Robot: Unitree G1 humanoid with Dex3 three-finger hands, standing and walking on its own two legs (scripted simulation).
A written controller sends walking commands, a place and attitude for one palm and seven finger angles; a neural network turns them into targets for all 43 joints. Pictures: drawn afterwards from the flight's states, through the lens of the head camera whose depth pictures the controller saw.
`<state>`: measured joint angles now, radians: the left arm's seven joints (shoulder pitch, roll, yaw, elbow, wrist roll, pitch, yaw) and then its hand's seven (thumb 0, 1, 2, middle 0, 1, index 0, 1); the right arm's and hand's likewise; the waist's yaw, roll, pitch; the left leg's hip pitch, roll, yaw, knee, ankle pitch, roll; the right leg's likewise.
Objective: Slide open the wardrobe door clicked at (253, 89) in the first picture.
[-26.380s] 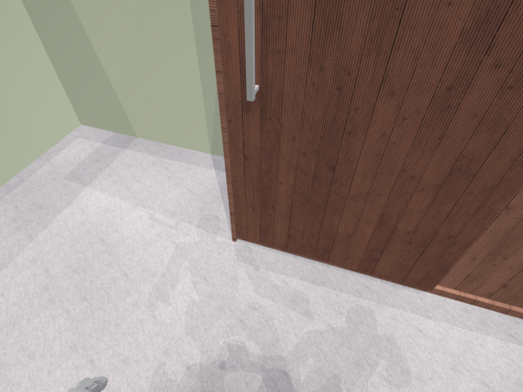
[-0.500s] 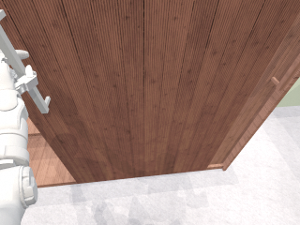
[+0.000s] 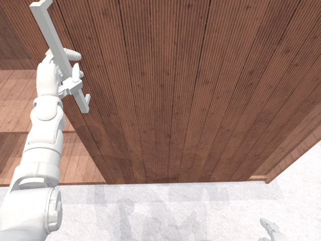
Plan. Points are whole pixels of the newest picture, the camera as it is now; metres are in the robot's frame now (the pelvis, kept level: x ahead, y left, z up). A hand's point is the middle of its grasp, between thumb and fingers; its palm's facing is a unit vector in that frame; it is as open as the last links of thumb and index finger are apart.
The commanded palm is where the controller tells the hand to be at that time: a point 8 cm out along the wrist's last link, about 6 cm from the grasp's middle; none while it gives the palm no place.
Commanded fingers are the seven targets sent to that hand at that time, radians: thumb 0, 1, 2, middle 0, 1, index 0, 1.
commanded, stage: stop walking and hold the door there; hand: left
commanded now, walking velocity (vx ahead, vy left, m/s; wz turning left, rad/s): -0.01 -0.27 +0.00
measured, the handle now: (69, 65) +0.47 +0.24 +0.18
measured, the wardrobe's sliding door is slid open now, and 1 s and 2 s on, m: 0.69 0.69 0.69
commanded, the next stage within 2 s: loosen the grip on the handle in 0.78 s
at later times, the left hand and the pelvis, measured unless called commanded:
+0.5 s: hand (79, 80) +0.43 +0.21 +0.17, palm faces +0.28 -0.94 -0.18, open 5.4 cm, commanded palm +0.40 +0.25 +0.16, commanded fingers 0.00 0.90 0.90 -0.45 -1.40 -0.45 -1.40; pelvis -0.02 +0.00 +0.01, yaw +0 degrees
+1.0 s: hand (74, 75) +0.44 +0.22 +0.18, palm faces +0.26 -0.96 -0.13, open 6.0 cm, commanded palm +0.39 +0.26 +0.17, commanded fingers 0.00 0.05 0.49 -0.45 -1.40 -0.45 -1.40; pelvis -0.02 -0.01 +0.01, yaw +0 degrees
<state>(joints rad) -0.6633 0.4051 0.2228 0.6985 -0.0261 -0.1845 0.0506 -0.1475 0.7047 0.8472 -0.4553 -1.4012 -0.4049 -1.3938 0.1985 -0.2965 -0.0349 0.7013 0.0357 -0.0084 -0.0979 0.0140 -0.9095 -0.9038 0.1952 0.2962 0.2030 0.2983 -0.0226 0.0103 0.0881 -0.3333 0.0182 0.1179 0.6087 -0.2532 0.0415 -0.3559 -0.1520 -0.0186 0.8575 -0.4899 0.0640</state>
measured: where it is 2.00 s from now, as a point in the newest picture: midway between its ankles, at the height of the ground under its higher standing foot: outside the picture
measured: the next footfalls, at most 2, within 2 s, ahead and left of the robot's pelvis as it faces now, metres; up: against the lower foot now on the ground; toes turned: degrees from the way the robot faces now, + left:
right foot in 0.30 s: +0.01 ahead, -0.10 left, +0.00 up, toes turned -3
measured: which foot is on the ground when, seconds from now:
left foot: down 0.00-1.00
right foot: up 0.00-0.28, down 0.30-1.00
